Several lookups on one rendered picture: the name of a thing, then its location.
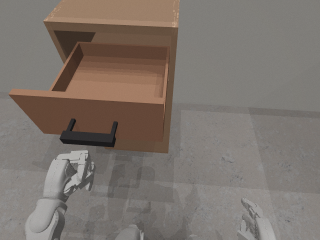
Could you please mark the robot left hand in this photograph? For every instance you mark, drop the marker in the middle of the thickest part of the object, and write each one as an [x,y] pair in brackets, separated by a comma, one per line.
[77,166]

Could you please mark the handle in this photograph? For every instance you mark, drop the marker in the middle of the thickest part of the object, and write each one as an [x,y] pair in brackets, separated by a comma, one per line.
[88,138]

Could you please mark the left robot forearm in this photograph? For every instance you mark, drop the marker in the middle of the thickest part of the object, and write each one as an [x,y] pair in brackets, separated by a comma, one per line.
[47,221]

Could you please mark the cabinet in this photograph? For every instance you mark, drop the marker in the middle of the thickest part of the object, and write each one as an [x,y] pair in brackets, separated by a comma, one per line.
[136,22]

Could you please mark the robot right hand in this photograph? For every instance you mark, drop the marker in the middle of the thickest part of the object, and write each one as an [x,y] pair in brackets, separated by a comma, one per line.
[260,227]

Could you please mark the drawer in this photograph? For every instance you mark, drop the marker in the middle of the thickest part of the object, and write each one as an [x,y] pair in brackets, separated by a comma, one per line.
[103,83]

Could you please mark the left robot shin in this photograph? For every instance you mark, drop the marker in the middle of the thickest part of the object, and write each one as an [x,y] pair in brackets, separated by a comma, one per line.
[132,226]

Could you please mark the robot left thigh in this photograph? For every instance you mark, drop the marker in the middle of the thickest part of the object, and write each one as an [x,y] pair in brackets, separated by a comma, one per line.
[131,234]

